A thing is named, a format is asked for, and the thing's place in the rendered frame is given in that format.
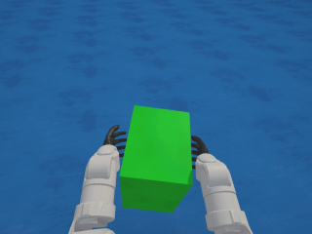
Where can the robot right forearm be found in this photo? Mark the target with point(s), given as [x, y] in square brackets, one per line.
[224, 215]

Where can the carton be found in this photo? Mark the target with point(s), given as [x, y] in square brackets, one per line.
[156, 171]

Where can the left robot hand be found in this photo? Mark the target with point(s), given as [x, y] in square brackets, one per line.
[109, 138]

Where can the robot left forearm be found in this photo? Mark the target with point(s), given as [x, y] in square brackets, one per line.
[96, 206]

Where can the right robot hand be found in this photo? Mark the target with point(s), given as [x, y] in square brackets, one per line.
[201, 146]

